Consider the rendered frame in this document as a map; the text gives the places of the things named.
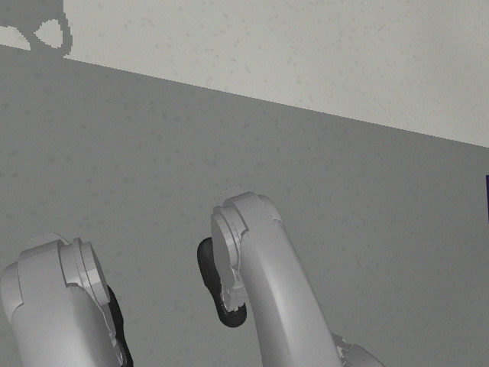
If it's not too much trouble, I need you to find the right robot hand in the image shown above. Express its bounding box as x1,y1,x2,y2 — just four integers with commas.
332,333,385,367

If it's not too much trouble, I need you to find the right robot foot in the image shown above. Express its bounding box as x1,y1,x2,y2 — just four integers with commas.
197,237,247,328

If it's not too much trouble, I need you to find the left robot foot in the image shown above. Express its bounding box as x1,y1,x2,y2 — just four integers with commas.
107,285,134,367

